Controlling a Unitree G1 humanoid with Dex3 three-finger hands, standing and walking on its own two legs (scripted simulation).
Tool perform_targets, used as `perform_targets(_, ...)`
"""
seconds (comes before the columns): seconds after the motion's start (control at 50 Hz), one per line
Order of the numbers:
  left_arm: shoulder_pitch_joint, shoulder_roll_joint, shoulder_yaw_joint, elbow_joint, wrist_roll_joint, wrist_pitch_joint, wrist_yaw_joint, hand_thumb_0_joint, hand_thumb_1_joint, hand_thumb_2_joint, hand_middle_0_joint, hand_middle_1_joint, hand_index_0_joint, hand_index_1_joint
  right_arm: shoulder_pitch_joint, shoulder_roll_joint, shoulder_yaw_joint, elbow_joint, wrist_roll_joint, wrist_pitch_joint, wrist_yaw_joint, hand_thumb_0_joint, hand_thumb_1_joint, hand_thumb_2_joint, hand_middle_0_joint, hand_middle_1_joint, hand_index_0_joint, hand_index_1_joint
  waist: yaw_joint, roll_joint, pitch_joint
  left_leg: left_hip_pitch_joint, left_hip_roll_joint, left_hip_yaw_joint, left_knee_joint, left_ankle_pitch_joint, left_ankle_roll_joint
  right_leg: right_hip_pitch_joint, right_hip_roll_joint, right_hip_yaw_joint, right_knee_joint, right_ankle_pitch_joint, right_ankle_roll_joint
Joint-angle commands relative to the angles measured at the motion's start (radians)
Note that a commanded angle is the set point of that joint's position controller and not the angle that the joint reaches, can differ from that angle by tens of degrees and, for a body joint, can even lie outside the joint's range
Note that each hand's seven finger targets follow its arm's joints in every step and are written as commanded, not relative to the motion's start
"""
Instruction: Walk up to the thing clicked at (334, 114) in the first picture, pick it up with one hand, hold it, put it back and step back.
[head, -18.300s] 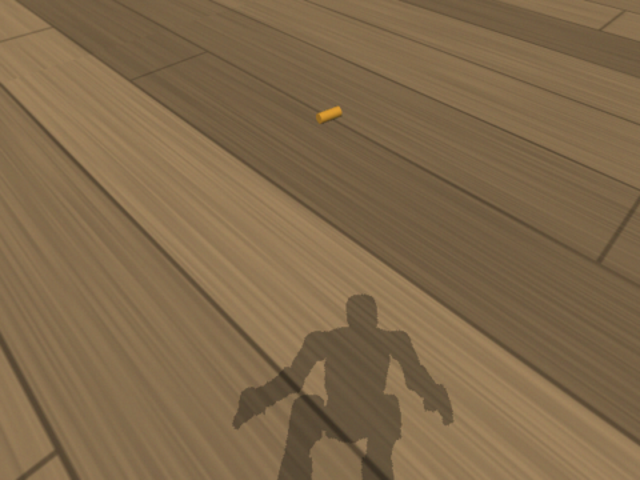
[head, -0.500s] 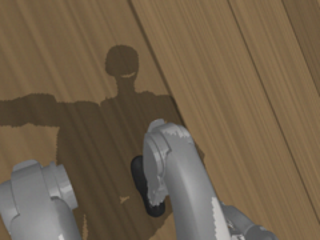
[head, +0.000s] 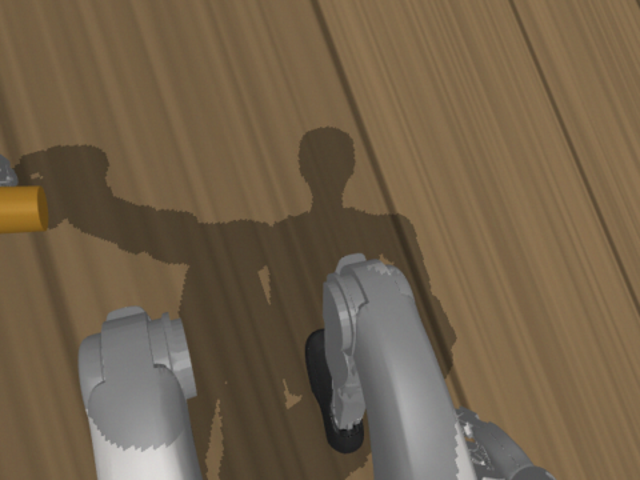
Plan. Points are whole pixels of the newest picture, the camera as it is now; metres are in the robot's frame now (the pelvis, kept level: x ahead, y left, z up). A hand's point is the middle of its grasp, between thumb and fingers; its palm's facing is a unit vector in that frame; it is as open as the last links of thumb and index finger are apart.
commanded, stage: settle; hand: left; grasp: from above
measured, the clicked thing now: out of the picture +0.45 +0.33 -0.22
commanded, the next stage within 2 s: lift in 0.28 s
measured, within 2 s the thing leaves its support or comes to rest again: neither
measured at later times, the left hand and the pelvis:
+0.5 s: hand out of the picture +0.44 +0.32 -0.12, palm faces -0.46 -0.03 -0.89, open 8.2 cm; pelvis -0.01 +0.00 +0.03, yaw +3 degrees
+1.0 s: hand out of the picture +0.38 +0.32 +0.00, palm faces -0.48 -0.06 -0.88, open 8.3 cm; pelvis -0.01 +0.00 +0.12, yaw +5 degrees
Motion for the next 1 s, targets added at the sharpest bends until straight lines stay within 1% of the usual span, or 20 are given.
perform_targets(0.0,-0.34,0.221,0.022,-0.191,-0.04,-0.006,-0.021,0.0,0.975,0.458,-1.354,-0.203,-1.326,-0.236,0.218,-0.289,-0.105,-0.025,0.025,0.032,-0.033,0.0,-0.896,-0.898,0.2,0.299,0.199,0.299,-0.028,0.38,-0.666,0.563,0.002,0.09,-0.334,0.232,0.011,0.299,0.018,-0.126,-0.197,0.221,-0.087)
perform_targets(0.02,-0.313,0.203,0.018,-0.172,-0.043,-0.008,-0.036,0.0,0.973,0.455,-1.363,-0.188,-1.331,-0.226,0.219,-0.281,-0.106,-0.023,0.028,0.038,-0.036,0.0,-0.898,-0.899,0.2,0.299,0.199,0.299,-0.025,0.366,-0.657,0.576,0.003,0.092,-0.342,0.235,0.011,0.299,0.017,-0.123,-0.202,0.221,-0.085)
perform_targets(0.1,-0.335,0.251,0.038,-0.214,-0.04,-0.032,-0.066,0.0,0.994,0.479,-1.391,-0.193,-1.354,-0.236,0.219,-0.279,-0.11,-0.042,0.034,0.063,-0.06,0.0,-0.899,-0.9,0.2,0.299,0.199,0.299,-0.006,0.345,-0.689,0.583,-0.001,0.107,-0.352,0.223,0.015,0.334,0.015,-0.11,-0.235,0.202,-0.09)
perform_targets(0.14,-0.359,0.234,0.029,-0.222,-0.042,-0.049,-0.077,0.0,1.01,0.483,-1.396,-0.198,-1.362,-0.238,0.223,-0.271,-0.107,-0.038,0.036,0.073,-0.069,0.0,-0.899,-0.899,0.2,0.3,0.199,0.3,-0.017,0.353,-0.677,0.578,-0.001,0.106,-0.362,0.22,0.015,0.324,0.014,-0.11,-0.235,0.196,-0.088)
perform_targets(0.3,-0.383,0.272,0.047,-0.232,-0.03,-0.077,-0.065,0.0,1.017,0.515,-1.42,-0.178,-1.374,-0.23,0.232,-0.266,-0.107,-0.044,0.034,0.094,-0.108,0.0,-0.898,-0.898,0.2,0.3,0.2,0.3,-0.004,0.337,-0.702,0.574,-0.004,0.128,-0.381,0.171,0.02,0.336,0.014,-0.098,-0.28,0.143,-0.096)
perform_targets(0.34,-0.383,0.263,0.044,-0.234,-0.029,-0.073,-0.063,0.0,0.993,0.453,-1.425,-0.195,-1.383,-0.241,0.236,-0.261,-0.109,-0.044,0.036,0.095,-0.115,0.0,-0.916,-0.913,0.2,0.3,0.199,0.3,-0.001,0.345,-0.687,0.584,-0.005,0.124,-0.401,0.161,0.017,0.327,0.011,-0.099,-0.284,0.133,-0.094)
perform_targets(0.36,-0.376,0.245,0.034,-0.225,-0.03,-0.07,-0.066,0.0,0.984,0.466,-1.345,-0.149,-1.316,-0.183,0.239,-0.261,-0.112,-0.038,0.036,0.093,-0.118,0.0,-0.884,-0.891,0.2,0.3,0.2,0.3,-0.001,0.353,-0.684,0.597,-0.005,0.121,-0.405,0.159,0.016,0.315,0.01,-0.101,-0.283,0.129,-0.096)
perform_targets(0.38,-0.381,0.253,0.047,-0.253,-0.032,-0.065,-0.068,0.0,0.965,0.41,-1.387,-0.18,-1.352,-0.218,0.244,-0.261,-0.12,-0.041,0.038,0.092,-0.12,0.0,-0.914,-0.912,0.2,0.3,0.2,0.3,0.007,0.369,-0.715,0.626,-0.004,0.121,-0.418,0.169,0.014,0.321,0.007,-0.096,-0.287,0.14,-0.095)
perform_targets(0.4,-0.372,0.252,0.042,-0.255,-0.042,-0.058,-0.072,0.0,0.96,0.437,-1.323,-0.137,-1.297,-0.168,0.243,-0.26,-0.122,-0.045,0.041,0.093,-0.121,0.0,-0.884,-0.891,0.2,0.3,0.2,0.3,0.011,0.374,-0.728,0.638,-0.002,0.117,-0.43,0.16,0.014,0.325,0.008,-0.094,-0.291,0.136,-0.097)
perform_targets(0.44,-0.369,0.246,0.043,-0.29,-0.059,-0.041,-0.08,0.0,0.963,0.441,-1.35,-0.186,-1.324,-0.217,0.245,-0.253,-0.133,-0.044,0.05,0.096,-0.122,0.0,-0.9,-0.905,0.2,0.3,0.2,0.3,0.033,0.396,-0.778,0.668,0.003,0.125,-0.463,0.157,0.013,0.348,0.006,-0.084,-0.296,0.147,-0.097)
perform_targets(0.52,-0.317,0.229,0.043,-0.304,-0.094,-0.001,-0.119,0.0,0.94,0.425,-1.322,-0.187,-1.303,-0.209,0.251,-0.251,-0.155,-0.035,0.069,0.106,-0.128,0.0,-0.901,-0.904,0.2,0.3,0.2,0.3,0.044,0.389,-0.785,0.702,0.002,0.112,-0.493,0.192,0.011,0.344,-0.002,-0.078,-0.304,0.173,-0.098)
perform_targets(0.56,-0.323,0.23,0.04,-0.369,-0.104,0.005,-0.147,0.0,0.924,0.42,-1.307,-0.188,-1.289,-0.209,0.256,-0.239,-0.164,-0.04,0.081,0.114,-0.131,0.0,-0.9,-0.905,0.2,0.3,0.2,0.3,0.047,0.382,-0.835,0.736,0.008,0.119,-0.511,0.212,0.016,0.388,0.0,-0.071,-0.322,0.2,-0.095)
perform_targets(0.66,-0.237,0.218,0.051,-0.452,-0.144,0.001,-0.194,0.0,0.939,0.468,-1.315,-0.235,-1.301,-0.253,0.25,-0.225,-0.176,-0.056,0.097,0.13,-0.138,0.0,-0.901,-0.904,0.2,0.3,0.2,0.3,0.075,0.324,-0.812,0.723,0.006,0.122,-0.556,0.181,0.021,0.444,0.0,-0.058,-0.381,0.17,-0.093)
perform_targets(0.7,-0.233,0.178,0.026,-0.492,-0.165,-0.001,-0.217,0.0,0.941,0.482,-1.313,-0.24,-1.298,-0.259,0.245,-0.223,-0.18,-0.068,0.101,0.133,-0.142,0.0,-0.9,-0.903,0.2,0.3,0.2,0.3,0.062,0.316,-0.793,0.743,0.008,0.116,-0.575,0.178,0.02,0.448,-0.002,-0.055,-0.405,0.168,-0.094)
perform_targets(0.78,-0.139,0.181,0.047,-0.544,-0.189,0.001,-0.244,0.0,0.949,0.49,-1.312,-0.253,-1.301,-0.268,0.237,-0.221,-0.193,-0.09,0.116,0.144,-0.151,0.0,-0.899,-0.903,0.2,0.3,0.2,0.3,0.095,0.312,-0.81,0.809,0.013,0.089,-0.648,0.167,0.016,0.482,-0.004,-0.049,-0.439,0.166,-0.089)
perform_targets(0.82,-0.147,0.129,0.013,-0.625,-0.211,-0.003,-0.258,0.0,0.963,0.517,-1.326,-0.254,-1.309,-0.275,0.223,-0.208,-0.195,-0.101,0.121,0.148,-0.158,0.0,-0.897,-0.902,0.2,0.3,0.2,0.3,0.088,0.32,-0.807,0.829,0.018,0.082,-0.686,0.147,0.016,0.503,-0.001,-0.049,-0.462,0.16,-0.089)
perform_targets(0.84,-0.09,0.126,0.02,-0.581,-0.21,0.005,-0.263,0.0,0.954,0.517,-1.316,-0.261,-1.301,-0.28,0.222,-0.206,-0.195,-0.093,0.125,0.151,-0.161,0.0,-0.898,-0.902,0.2,0.3,0.2,0.3,0.092,0.292,-0.785,0.848,0.022,0.069,-0.71,0.15,0.016,0.506,-0.001,-0.049,-0.473,0.165,-0.082)
perform_targets(0.88,-0.119,0.138,0.023,-0.685,-0.227,0.004,-0.267,0.0,0.943,0.494,-1.288,-0.258,-1.28,-0.27,0.209,-0.206,-0.2,-0.104,0.131,0.152,-0.169,0.0,-0.896,-0.9,0.2,0.3,0.2,0.3,0.104,0.341,-0.83,0.911,0.024,0.062,-0.74,0.182,0.009,0.532,-0.002,-0.045,-0.482,0.187,-0.085)
perform_targets(0.94,-0.05,0.139,0.033,-0.711,-0.238,0.016,-0.27,0.0,0.929,0.494,-1.285,-0.255,-1.272,-0.271,0.197,-0.197,-0.205,-0.109,0.139,0.16,-0.182,0.0,-0.897,-0.901,0.2,0.3,0.2,0.3,0.121,0.303,-0.843,0.965,0.027,0.075,-0.776,0.205,0.013,0.597,0.001,-0.038,-0.537,0.2,-0.081)
perform_targets(0.98,-0.017,0.082,0.002,-0.726,-0.253,0.025,-0.273,0.0,0.926,0.528,-1.284,-0.279,-1.268,-0.298,0.186,-0.179,-0.199,-0.116,0.142,0.16,-0.19,0.0,-0.897,-0.901,0.2,0.3,0.2,0.3,0.111,0.276,-0.799,0.967,0.028,0.089,-0.812,0.185,0.018,0.649,0.003,-0.037,-0.586,0.193,-0.08)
